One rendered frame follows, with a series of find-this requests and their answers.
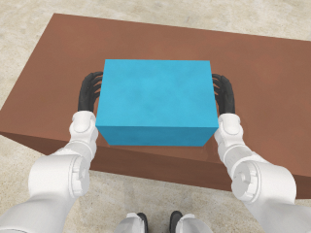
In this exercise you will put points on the left robot upper arm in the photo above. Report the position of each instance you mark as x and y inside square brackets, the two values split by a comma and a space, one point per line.
[56, 182]

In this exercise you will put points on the robot right forearm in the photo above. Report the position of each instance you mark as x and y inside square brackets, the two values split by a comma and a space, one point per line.
[231, 147]

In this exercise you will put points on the right robot upper arm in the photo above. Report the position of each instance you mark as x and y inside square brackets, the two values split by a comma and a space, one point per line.
[268, 192]

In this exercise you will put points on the robot left hand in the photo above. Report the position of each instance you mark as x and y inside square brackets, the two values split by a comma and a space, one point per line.
[87, 96]

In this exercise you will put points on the robot left forearm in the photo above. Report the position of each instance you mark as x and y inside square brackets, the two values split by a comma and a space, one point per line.
[83, 138]

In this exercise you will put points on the right robot thigh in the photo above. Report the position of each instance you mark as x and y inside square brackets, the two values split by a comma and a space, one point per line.
[192, 225]

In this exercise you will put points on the carton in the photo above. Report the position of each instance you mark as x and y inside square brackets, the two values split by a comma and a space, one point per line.
[150, 102]

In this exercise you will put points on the robot thigh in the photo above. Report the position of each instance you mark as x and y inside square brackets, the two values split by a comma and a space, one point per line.
[192, 225]
[131, 224]

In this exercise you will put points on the robot right hand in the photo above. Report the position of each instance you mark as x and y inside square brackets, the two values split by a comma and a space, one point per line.
[225, 97]

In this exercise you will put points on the pedestal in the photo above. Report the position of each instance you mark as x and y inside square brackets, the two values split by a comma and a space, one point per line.
[270, 79]

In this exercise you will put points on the left robot thigh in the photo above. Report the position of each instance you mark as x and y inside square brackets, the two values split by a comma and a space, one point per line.
[131, 224]

